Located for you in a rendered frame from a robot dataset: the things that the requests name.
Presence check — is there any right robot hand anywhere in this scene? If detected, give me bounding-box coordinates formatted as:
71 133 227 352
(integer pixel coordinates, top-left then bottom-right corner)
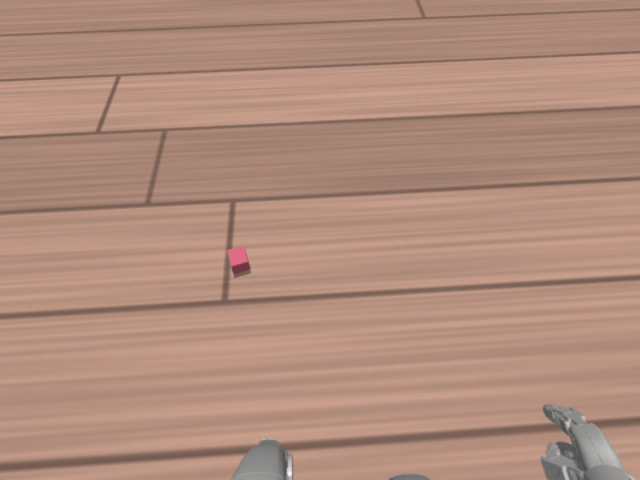
540 404 624 480

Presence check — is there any small box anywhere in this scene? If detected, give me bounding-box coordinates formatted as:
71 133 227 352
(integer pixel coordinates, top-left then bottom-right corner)
227 245 251 274

